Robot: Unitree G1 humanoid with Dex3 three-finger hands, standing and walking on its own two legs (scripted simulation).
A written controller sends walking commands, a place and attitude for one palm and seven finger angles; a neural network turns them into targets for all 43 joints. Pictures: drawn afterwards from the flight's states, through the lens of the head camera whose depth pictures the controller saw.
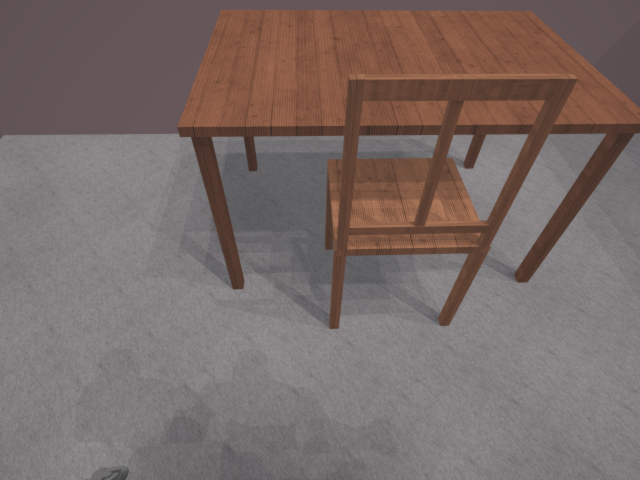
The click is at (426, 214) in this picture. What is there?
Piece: chair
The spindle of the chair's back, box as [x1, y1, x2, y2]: [414, 101, 463, 225]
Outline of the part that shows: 463,101 448,101 415,217 415,225 424,225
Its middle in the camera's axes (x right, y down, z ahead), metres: +0.26 -0.15 +0.87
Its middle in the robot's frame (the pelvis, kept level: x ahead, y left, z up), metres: +0.76 -0.22 -0.07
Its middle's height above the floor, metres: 0.70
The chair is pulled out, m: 0.00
